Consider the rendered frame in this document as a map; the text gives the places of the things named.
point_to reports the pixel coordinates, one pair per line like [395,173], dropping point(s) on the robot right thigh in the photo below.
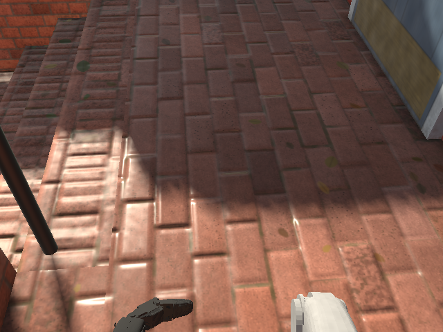
[320,312]

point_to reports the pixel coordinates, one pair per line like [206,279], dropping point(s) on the robot left hand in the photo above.
[153,312]

